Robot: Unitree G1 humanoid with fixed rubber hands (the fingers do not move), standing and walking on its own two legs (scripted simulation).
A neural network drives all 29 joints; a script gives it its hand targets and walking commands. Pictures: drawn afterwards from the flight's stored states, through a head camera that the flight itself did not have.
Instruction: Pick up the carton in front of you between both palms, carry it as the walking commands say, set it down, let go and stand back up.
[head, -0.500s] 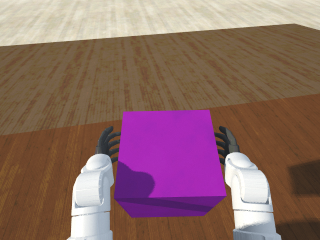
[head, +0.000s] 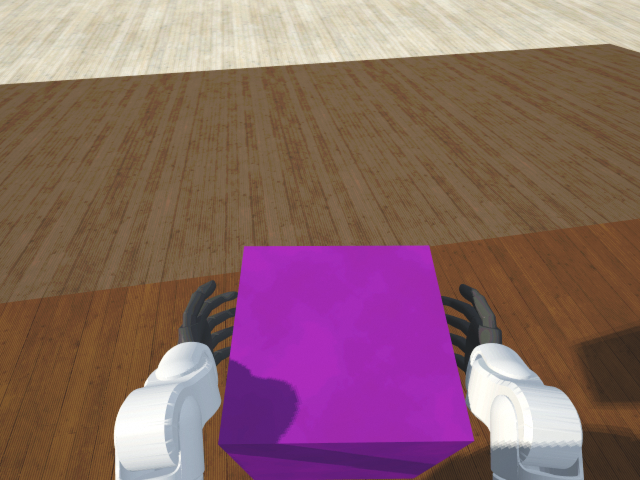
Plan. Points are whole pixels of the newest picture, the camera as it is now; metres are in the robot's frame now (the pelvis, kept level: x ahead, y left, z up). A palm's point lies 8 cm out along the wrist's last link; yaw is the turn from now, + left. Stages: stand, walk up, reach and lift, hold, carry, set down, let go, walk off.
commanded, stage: carry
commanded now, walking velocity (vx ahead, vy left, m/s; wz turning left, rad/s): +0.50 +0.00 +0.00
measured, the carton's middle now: (335, 371) +0.24 +0.01 +0.02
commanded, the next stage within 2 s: none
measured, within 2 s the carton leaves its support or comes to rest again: neither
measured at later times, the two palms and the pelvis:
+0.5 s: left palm (254, 186) +0.53 +0.14 +0.07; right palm (433, 182) +0.56 -0.16 +0.07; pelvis +0.32 -0.03 +0.00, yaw +5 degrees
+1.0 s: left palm (254, 84) +0.89 +0.19 +0.08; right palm (387, 84) +0.89 -0.11 +0.09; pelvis +0.66 +0.04 +0.00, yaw +0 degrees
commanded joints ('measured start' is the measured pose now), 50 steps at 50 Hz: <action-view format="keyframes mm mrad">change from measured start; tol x32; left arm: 1 -337 -659 -551 -96 -175 -19 -38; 50 -282 -655 -610 -177 -148 -25 -79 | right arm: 1 -358 671 495 -188 163 -27 16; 50 -285 667 569 -248 168 -23 78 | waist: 1 -34 64 -161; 18 -20 205 -5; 22 30 -294 -245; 43 -5 -116 19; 47 -40 398 -213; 50 -37 95 -205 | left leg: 1 464 369 -600 -382 9 112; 19 440 164 -19 -107 697 -37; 22 -185 -78 -108 635 -190 -131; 24 -260 34 -245 784 -187 -72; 44 188 -57 56 -113 94 -55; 47 694 385 -792 -377 28 150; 50 548 340 -509 -300 351 103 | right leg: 1 -439 -51 63 214 87 -46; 19 33 145 -268 -552 345 -63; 22 566 -321 616 -815 178 -275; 32 243 -179 46 -905 290 -142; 44 281 -92 -186 -531 819 -69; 47 -341 138 -67 214 13 15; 50 -374 -4 71 294 84 -51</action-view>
